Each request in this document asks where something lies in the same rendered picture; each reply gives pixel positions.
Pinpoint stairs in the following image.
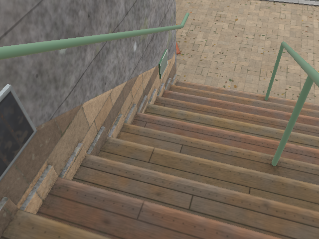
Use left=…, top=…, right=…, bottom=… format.
left=0, top=80, right=319, bottom=239

